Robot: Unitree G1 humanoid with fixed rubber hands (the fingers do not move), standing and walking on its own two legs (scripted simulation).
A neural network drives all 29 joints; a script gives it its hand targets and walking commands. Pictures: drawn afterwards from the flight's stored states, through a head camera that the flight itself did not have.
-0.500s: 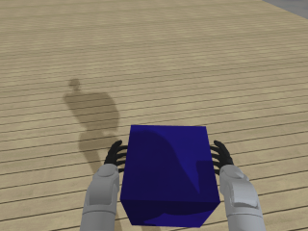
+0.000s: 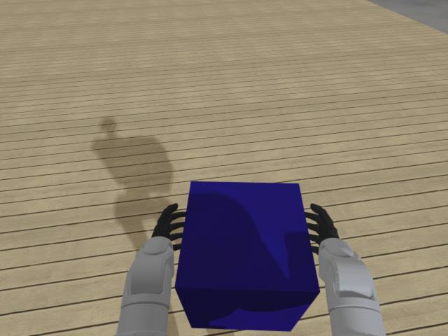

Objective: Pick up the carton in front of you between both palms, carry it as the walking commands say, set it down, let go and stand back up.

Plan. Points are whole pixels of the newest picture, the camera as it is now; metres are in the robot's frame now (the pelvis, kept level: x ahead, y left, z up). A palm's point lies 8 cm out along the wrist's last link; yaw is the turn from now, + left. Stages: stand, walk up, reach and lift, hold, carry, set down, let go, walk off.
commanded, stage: carry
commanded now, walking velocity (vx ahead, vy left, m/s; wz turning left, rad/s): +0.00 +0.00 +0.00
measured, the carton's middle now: (242, 259) +0.30 +0.00 -0.03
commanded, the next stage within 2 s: hold in 0.38 s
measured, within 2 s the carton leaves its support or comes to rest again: neither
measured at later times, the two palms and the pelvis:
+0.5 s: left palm (161, 253) +0.27 +0.15 +0.04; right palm (331, 254) +0.27 -0.15 +0.05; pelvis -0.01 +0.00 +0.01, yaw +0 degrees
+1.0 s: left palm (166, 247) +0.27 +0.14 +0.05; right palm (339, 259) +0.26 -0.16 +0.05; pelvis -0.04 +0.01 +0.00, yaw -5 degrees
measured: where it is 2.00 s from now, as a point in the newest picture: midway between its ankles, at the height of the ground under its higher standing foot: outside the picture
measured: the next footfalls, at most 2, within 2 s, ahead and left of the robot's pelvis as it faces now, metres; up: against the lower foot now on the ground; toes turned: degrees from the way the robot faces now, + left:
none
